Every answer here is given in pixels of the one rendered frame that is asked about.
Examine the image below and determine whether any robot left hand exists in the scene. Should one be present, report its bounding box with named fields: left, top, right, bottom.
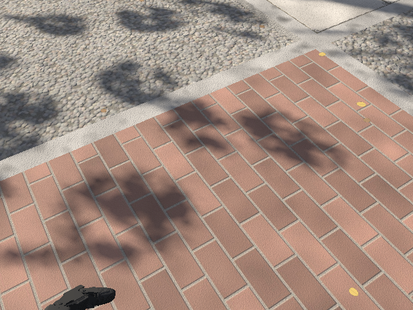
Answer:
left=45, top=285, right=116, bottom=310

